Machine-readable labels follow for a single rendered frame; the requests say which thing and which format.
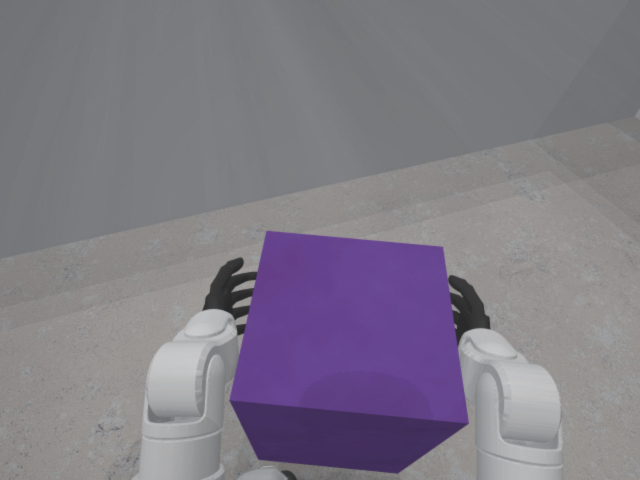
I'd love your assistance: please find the robot right forearm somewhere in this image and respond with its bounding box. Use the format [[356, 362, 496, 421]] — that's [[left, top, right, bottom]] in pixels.
[[458, 328, 564, 480]]

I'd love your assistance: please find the carton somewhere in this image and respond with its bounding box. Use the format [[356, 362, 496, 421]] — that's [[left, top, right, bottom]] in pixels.
[[229, 231, 469, 474]]

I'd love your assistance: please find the left robot shin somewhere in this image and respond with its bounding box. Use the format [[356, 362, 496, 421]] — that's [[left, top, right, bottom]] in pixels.
[[260, 466, 286, 477]]

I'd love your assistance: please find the right robot hand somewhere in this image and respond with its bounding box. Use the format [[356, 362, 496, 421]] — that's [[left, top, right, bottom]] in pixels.
[[448, 275, 491, 346]]

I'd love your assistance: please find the robot left forearm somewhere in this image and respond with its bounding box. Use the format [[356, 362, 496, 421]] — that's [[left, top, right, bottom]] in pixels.
[[131, 309, 239, 480]]

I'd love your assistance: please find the left robot hand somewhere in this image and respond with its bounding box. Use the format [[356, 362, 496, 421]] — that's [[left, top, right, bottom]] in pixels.
[[202, 257, 257, 335]]

